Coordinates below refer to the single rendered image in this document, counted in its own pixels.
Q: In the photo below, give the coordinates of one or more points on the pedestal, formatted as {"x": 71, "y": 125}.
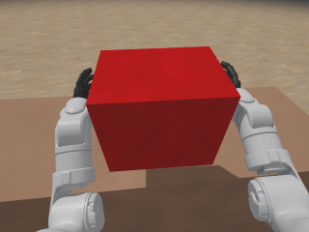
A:
{"x": 198, "y": 198}

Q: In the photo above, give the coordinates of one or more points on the robot left upper arm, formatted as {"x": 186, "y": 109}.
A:
{"x": 76, "y": 212}

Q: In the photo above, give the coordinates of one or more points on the robot left forearm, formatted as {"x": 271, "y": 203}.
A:
{"x": 73, "y": 150}

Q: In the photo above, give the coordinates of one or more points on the left robot hand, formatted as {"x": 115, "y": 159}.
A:
{"x": 82, "y": 85}

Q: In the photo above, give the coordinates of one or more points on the robot right forearm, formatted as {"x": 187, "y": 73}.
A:
{"x": 259, "y": 136}

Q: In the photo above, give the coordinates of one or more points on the carton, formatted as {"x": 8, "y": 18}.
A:
{"x": 160, "y": 107}

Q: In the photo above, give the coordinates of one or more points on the robot right upper arm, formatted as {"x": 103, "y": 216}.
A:
{"x": 281, "y": 201}

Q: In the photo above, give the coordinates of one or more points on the right robot hand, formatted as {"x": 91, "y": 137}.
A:
{"x": 231, "y": 73}

